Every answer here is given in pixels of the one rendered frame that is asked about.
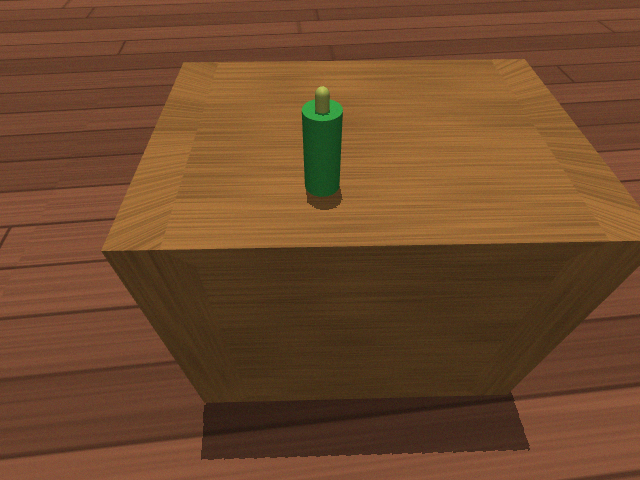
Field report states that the bottle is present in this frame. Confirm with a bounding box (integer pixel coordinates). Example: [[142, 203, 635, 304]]
[[302, 86, 343, 197]]

